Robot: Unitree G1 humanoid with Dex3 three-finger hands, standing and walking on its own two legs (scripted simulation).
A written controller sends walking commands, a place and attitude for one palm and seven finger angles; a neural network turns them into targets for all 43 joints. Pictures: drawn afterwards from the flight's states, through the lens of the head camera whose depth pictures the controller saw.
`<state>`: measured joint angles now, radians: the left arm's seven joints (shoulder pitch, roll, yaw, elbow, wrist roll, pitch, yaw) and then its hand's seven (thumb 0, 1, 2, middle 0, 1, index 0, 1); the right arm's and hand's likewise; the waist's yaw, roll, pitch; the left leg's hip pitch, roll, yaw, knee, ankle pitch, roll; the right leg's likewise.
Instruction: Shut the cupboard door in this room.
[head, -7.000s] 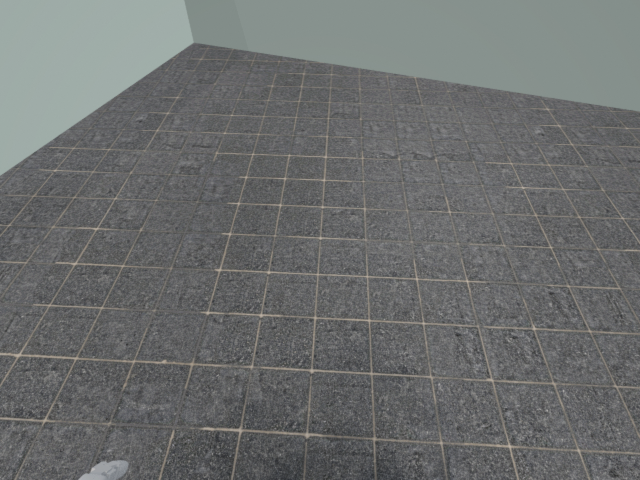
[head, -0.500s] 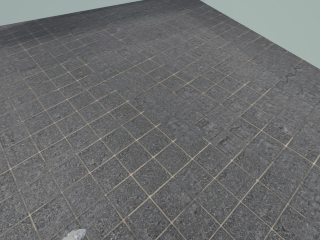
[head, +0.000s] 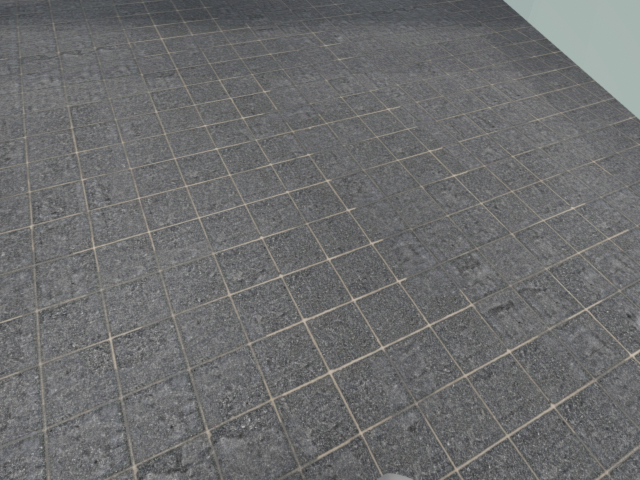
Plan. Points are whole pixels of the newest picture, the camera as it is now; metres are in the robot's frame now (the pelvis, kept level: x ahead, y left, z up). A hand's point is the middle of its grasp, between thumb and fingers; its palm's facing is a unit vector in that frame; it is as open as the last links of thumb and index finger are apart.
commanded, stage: turn or walk to find it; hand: left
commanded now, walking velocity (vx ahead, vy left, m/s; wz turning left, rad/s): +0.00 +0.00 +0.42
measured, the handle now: out of the picture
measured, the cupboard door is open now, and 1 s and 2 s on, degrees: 89 89 89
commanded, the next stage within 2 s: none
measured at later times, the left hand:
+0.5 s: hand out of the picture +0.02 +0.17 -0.13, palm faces +0.24 -0.93 -0.28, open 7.4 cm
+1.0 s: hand out of the picture -0.12 +0.21 -0.16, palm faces +0.48 -0.84 -0.25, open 7.4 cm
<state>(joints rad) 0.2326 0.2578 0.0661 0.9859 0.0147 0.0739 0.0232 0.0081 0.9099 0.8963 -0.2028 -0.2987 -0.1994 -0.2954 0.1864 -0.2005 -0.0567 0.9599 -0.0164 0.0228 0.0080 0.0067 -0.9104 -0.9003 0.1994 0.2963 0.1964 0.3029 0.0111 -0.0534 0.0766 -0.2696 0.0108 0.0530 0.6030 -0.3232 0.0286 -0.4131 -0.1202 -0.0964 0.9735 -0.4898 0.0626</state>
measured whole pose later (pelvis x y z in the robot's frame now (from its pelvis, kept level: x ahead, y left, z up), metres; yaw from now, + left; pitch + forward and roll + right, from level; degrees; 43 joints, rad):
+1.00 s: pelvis -0.07 -0.01 +0.01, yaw +26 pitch -1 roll -1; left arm 0.22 0.26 0.06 0.98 0.01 0.06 0.01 0.01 0.91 0.90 -0.20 -0.30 -0.20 -0.29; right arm 0.14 -0.20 -0.04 0.95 -0.02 0.02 0.00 0.00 -0.91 -0.90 0.20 0.30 0.20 0.30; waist 0.02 -0.03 0.07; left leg -0.24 0.00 0.02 0.50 -0.24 0.03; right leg -0.44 -0.09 -0.06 1.04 -0.44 0.08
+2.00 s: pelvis -0.13 -0.06 +0.01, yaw +52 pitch +0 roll +0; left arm 0.15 0.23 0.05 0.94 0.01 0.05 0.02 0.01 0.91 0.90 -0.20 -0.30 -0.20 -0.29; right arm 0.20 -0.19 -0.05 0.96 -0.02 0.03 0.00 0.00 -0.91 -0.90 0.20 0.30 0.20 0.30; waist -0.01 0.01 0.05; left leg -0.26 -0.03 -0.05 0.47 -0.21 0.02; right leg -0.37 -0.05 -0.03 0.84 -0.45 0.07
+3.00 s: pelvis -0.15 -0.11 +0.01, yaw +72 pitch -2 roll +1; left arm 0.23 0.14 0.02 1.02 0.02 0.00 0.03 0.01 0.92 0.90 -0.20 -0.30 -0.20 -0.30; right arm 0.21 -0.21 -0.07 1.05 -0.01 0.06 0.00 0.00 -0.92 -0.90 0.20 0.30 0.20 0.30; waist 0.01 0.04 0.04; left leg -0.37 0.00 0.00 0.92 -0.44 -0.01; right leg -0.22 -0.08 -0.14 0.55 -0.29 -0.01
